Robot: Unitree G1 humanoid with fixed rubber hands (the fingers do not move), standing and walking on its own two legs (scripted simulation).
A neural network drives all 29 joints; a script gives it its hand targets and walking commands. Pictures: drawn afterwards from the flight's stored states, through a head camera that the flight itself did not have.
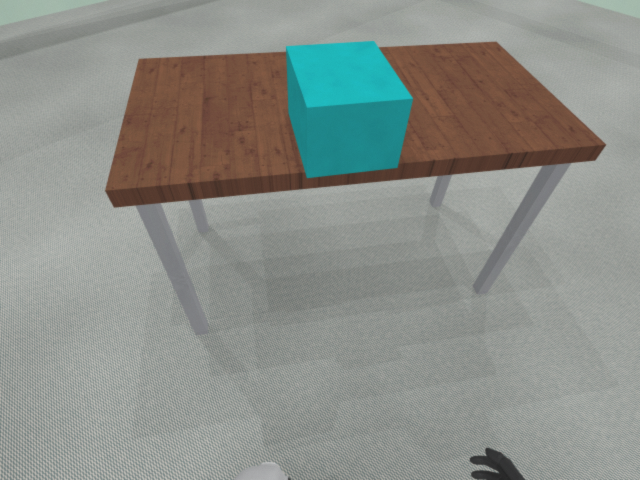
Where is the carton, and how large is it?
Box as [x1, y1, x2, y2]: [286, 41, 412, 177]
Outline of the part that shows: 373,41 286,46 288,112 307,177 397,167 412,98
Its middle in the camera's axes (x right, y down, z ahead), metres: +0.04 -0.30 +0.85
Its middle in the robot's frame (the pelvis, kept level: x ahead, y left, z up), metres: +0.84 +0.03 +0.02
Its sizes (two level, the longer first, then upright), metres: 0.250 0.200 0.162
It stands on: a table, 0.69 m high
